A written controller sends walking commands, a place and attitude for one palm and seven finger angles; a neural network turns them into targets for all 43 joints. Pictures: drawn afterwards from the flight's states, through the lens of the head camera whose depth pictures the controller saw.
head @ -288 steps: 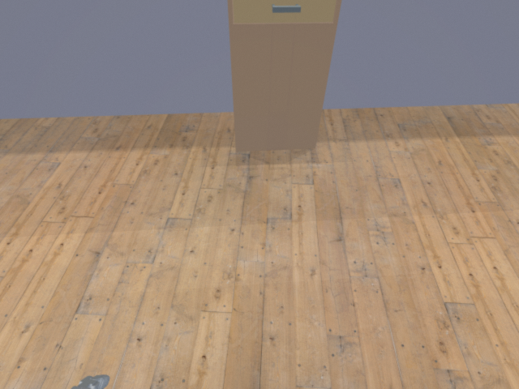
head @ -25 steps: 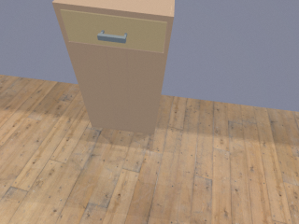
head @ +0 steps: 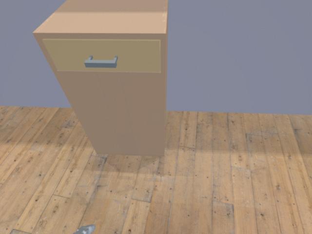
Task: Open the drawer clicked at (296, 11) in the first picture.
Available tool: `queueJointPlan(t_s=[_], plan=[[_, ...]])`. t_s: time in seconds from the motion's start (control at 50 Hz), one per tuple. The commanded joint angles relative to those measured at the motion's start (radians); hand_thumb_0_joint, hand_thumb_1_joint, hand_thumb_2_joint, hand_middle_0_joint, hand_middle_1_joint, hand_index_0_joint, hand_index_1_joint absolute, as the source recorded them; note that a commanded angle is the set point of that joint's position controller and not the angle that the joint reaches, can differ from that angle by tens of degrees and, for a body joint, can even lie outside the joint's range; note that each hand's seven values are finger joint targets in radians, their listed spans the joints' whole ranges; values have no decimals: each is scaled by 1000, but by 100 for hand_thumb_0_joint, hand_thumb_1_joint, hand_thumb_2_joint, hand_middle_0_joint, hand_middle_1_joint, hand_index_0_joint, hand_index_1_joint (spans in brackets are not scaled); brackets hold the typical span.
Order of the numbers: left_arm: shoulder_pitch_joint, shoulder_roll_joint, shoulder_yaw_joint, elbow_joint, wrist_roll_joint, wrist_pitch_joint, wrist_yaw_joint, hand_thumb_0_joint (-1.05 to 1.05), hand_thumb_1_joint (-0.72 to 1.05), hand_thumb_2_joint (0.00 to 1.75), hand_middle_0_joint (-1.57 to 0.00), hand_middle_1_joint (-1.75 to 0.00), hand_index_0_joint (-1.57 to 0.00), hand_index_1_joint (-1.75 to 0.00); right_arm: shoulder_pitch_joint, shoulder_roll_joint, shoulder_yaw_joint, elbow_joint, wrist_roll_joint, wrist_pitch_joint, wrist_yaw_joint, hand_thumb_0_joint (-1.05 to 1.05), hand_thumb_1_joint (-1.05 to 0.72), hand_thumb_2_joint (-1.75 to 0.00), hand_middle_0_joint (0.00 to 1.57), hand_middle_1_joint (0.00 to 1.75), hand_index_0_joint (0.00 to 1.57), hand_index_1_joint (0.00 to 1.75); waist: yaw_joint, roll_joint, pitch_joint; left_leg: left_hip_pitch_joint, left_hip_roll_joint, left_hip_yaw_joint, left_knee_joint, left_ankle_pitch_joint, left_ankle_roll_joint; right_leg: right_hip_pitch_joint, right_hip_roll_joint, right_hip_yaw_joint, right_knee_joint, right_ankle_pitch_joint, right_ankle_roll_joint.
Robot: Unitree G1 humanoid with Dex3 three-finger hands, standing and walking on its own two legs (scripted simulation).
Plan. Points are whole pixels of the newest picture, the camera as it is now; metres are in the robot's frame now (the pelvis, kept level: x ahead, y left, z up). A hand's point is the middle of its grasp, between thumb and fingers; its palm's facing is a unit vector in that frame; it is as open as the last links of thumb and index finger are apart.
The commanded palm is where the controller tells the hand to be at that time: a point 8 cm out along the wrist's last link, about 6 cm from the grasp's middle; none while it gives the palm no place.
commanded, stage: take the last steps up to it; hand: left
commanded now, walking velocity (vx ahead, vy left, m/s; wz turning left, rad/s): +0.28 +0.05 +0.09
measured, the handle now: (102, 60) +0.72 +0.23 +0.06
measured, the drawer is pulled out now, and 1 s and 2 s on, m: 0.00 0.00 0.00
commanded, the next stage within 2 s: come to a stop and stand still in 0.42 s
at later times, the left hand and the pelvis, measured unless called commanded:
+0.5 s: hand out of the picture +0.06 +0.20 -0.17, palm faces +0.15 -0.98 -0.15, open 7.3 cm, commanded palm none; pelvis +0.15 +0.05 +0.00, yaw +2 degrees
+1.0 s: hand (101, 188) +0.28 +0.19 -0.14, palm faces +0.01 -0.95 -0.30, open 7.4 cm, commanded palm none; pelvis +0.20 -0.01 +0.01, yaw +0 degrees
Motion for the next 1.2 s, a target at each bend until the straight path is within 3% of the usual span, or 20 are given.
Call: queueJointPlan(t_s=[0.0,0.06,0.12,0.36,0.4,0.42,0.44,0.46,0.5,0.56,0.62,0.8,0.86,0.88,0.9,0.92,0.94,1.0,1.08,1.18], plan=[[317,242,66,54,-13,-23,26,0,90,90,-20,-30,-20,-30,-58,-114,-37,-97,5,-33,6,0,-90,-90,20,30,20,30,141,-184,-106,-533,69,-66,622,-24,19,420,-412,552,-378,-132,-160],[169,103,28,23,-9,-24,32,0,90,90,-20,-30,-20,-30,-85,-50,-32,-84,-7,-1,20,0,-90,-90,20,30,20,30,60,-113,86,-489,129,-52,586,164,-2,99,-301,301,-452,-151,-87],[188,68,25,33,0,-35,35,0,90,90,-20,-30,-20,-30,-45,-20,-35,-74,-12,19,27,0,-90,-90,20,30,20,30,24,-125,70,-444,131,-6,487,218,-29,56,-245,165,-467,-45,-81],[265,150,38,91,3,-24,31,0,90,90,-20,-30,-20,-30,-246,-55,-27,-168,-6,-14,45,0,-90,-90,20,30,20,30,59,-149,34,-274,81,90,-27,259,-32,165,-236,99,-319,120,-82],[273,112,29,95,-4,-12,31,0,90,90,-20,-30,-20,-30,-108,-117,-37,-121,-10,-28,31,0,-90,-90,20,30,20,30,2,-16,-40,-5,88,70,-156,335,-20,75,-153,34,-79,114,-33],[304,59,20,82,-9,-8,27,0,90,90,-20,-30,-20,-30,-9,-216,-60,-106,-20,-34,20,0,-90,-90,20,30,20,30,-23,224,-118,151,291,-170,-193,419,46,-82,-41,-41,167,-149,11],[287,41,11,57,-9,-8,28,0,90,90,-20,-30,-20,-30,54,-262,-65,-96,-14,-24,11,0,-90,-90,20,30,20,30,-37,313,-152,181,431,-342,-298,487,136,-190,18,-26,402,-431,29],[242,54,17,41,-2,-6,32,0,90,90,-20,-30,-20,-30,24,-251,-59,-105,-13,-13,6,0,-90,-90,20,30,20,30,-31,188,-89,98,443,-315,-318,420,172,-220,-20,38,501,-424,10],[213,49,18,67,-1,0,26,0,90,90,-20,-30,-20,-30,-98,-159,-32,-124,-9,-22,-5,0,-90,-90,20,30,20,30,5,151,-41,-16,369,-215,-334,484,145,-225,-67,81,563,-283,15],[273,4,4,111,-13,24,33,0,90,90,-20,-30,-20,-30,-197,-104,-3,-141,-2,-36,-20,0,-90,-90,20,30,20,30,68,28,-43,-135,309,-42,-318,915,97,-49,-75,118,411,-153,61],[274,34,13,101,-9,60,42,0,90,90,-20,-30,-20,-30,-203,-132,-17,-137,0,-20,-37,0,-90,-90,20,30,20,30,66,22,-80,-79,337,-34,-277,1074,116,-36,-47,108,330,-140,73],[131,73,32,-18,-7,87,43,0,90,90,-20,-30,-20,-30,-242,-184,-60,-145,-15,33,-32,0,-90,-90,20,30,20,30,45,203,-31,-89,340,-39,-216,896,129,-26,-15,90,170,-201,49],[177,87,36,-9,-5,63,43,0,90,90,-20,-30,-20,-30,-242,-180,-65,-148,-9,41,-17,0,-90,-90,20,30,20,30,74,127,-78,-124,267,-3,-119,683,60,128,-6,58,-105,42,50],[186,133,39,-8,1,48,46,0,90,90,-20,-30,-20,-30,-216,-149,-62,-147,-1,42,-10,0,-90,-90,20,30,20,30,73,8,-106,-159,192,48,-25,490,3,197,-69,119,-204,245,45],[173,218,50,-13,11,34,54,0,90,90,-20,-30,-20,-30,-179,-76,-51,-163,7,44,-3,0,-90,-90,20,30,20,30,57,-260,-139,-312,73,110,114,68,-51,283,-277,353,-221,562,-27],[193,244,49,-24,2,36,52,0,90,90,-20,-30,-20,-30,-204,-87,-51,-184,10,59,-6,0,-90,-90,20,30,20,30,89,-279,-148,-299,36,33,253,-164,-52,216,-380,393,-238,742,-134],[172,231,46,-23,3,39,55,0,90,90,-20,-30,-20,-30,-218,-84,-53,-177,8,73,-9,0,-90,-90,20,30,20,30,81,-190,-136,-308,41,-31,359,-161,-48,188,-374,348,-239,697,-170],[94,193,44,-37,-4,39,63,0,90,90,-20,-30,-20,-30,-217,-115,-59,-148,0,85,-4,0,-90,-90,20,30,20,30,61,-191,-83,-417,37,-77,546,-30,-65,205,-294,299,-219,654,-140],[132,193,51,-31,-7,31,69,0,90,90,-20,-30,-20,-30,-227,-133,-61,-154,-3,93,9,0,-90,-90,20,30,20,30,80,-164,-107,-473,28,-88,578,76,-93,287,-285,267,-225,636,-109],[162,194,53,-22,-2,33,67,0,90,90,-20,-30,-20,-30,-250,-143,-60,-168,-9,103,20,0,-90,-90,20,30,20,30,93,-187,-85,-473,33,-92,521,121,-102,269,-279,296,-301,310,-96]])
